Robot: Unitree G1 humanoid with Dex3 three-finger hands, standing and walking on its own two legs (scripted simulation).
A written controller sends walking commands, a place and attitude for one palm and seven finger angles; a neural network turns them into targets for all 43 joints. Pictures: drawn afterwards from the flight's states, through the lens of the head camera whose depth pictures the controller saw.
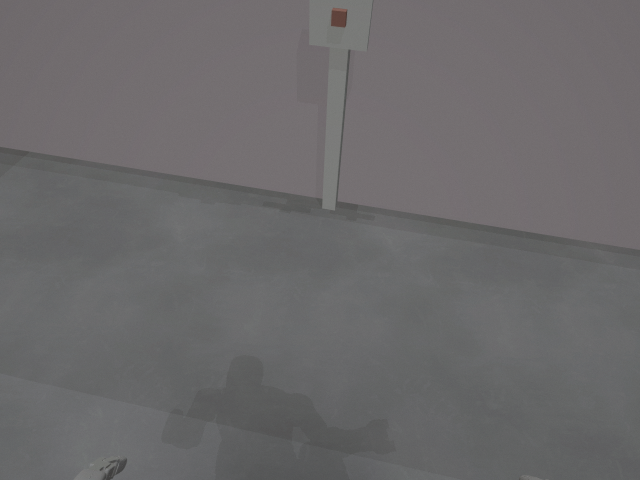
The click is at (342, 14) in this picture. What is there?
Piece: button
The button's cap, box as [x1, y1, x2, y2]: [331, 8, 346, 27]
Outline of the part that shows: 333,8 331,15 331,25 344,27 346,19 346,9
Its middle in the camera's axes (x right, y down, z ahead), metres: +0.05 -0.64 +1.11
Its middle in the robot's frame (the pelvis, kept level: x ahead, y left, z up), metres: +1.28 +0.01 +0.05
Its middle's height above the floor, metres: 0.82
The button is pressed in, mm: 0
